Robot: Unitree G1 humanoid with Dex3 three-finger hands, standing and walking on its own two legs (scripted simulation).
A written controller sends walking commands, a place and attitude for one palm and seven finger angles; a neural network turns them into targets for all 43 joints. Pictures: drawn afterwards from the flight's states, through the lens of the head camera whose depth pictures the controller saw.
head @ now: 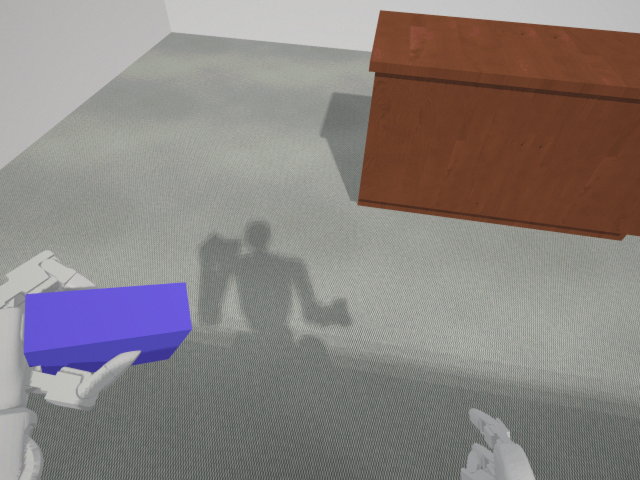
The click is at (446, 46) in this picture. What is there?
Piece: table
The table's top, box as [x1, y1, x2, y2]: [369, 10, 639, 98]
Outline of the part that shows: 380,10 369,65 370,71 639,98 639,33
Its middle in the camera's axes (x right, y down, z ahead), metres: +0.83 -0.69 +1.44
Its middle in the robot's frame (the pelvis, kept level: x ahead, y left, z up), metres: +1.58 -0.75 -0.07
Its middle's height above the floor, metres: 0.71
